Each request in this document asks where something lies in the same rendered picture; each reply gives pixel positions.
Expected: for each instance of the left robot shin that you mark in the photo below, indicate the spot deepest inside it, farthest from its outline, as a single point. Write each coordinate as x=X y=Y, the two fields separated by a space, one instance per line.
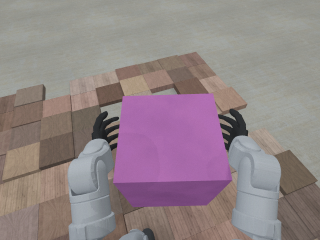
x=136 y=230

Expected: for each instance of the robot right hand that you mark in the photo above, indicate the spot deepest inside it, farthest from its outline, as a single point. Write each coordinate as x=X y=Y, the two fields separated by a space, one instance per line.
x=239 y=127

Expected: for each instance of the robot left foot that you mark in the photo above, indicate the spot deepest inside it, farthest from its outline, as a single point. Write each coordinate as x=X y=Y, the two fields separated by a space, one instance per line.
x=149 y=233

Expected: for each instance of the carton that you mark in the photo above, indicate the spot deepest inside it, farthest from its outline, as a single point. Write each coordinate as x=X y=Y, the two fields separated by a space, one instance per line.
x=170 y=151

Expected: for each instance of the robot right forearm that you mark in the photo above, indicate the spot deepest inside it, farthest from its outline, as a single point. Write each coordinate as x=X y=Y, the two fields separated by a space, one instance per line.
x=258 y=186

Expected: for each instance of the robot left forearm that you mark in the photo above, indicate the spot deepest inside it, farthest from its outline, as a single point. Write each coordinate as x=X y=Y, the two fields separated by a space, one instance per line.
x=92 y=217

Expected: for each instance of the robot left hand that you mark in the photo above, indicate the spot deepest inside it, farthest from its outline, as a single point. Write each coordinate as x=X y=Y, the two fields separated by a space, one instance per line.
x=99 y=131

